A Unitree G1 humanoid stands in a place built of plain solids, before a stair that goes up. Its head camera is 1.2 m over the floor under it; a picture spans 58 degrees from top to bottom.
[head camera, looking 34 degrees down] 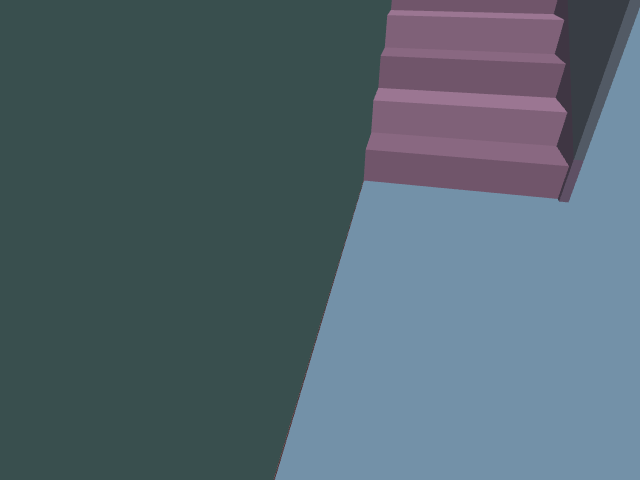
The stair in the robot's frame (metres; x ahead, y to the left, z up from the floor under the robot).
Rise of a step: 0.20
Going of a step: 0.30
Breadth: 1.13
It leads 12 degrees to the right of straight ahead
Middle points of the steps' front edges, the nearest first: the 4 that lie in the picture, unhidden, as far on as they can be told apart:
2.32 -0.82 0.21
2.61 -0.88 0.41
2.91 -0.95 0.61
3.20 -1.01 0.82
